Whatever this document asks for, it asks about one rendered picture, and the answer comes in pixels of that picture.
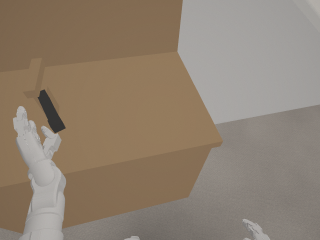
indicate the left robot forearm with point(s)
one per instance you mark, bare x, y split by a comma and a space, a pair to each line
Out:
46, 210

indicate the right robot hand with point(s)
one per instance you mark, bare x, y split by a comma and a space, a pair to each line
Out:
255, 230

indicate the tap lever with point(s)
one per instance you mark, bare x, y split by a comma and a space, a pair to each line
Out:
54, 120

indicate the counter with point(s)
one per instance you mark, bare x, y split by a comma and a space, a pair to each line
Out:
137, 132

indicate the left robot hand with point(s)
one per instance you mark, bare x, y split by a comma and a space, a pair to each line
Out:
28, 141

